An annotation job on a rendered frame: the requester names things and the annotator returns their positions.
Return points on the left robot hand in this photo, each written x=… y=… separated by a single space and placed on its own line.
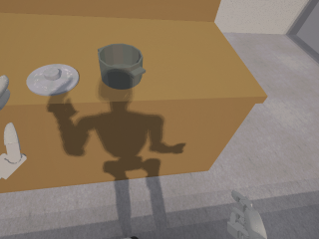
x=14 y=158

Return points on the pot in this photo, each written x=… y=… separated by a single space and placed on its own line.
x=121 y=66

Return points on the knob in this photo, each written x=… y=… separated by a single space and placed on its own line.
x=51 y=74

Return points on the lid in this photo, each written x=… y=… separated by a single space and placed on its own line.
x=38 y=85

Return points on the right robot hand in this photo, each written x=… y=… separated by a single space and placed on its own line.
x=250 y=224

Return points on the table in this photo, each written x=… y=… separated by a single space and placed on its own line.
x=193 y=97

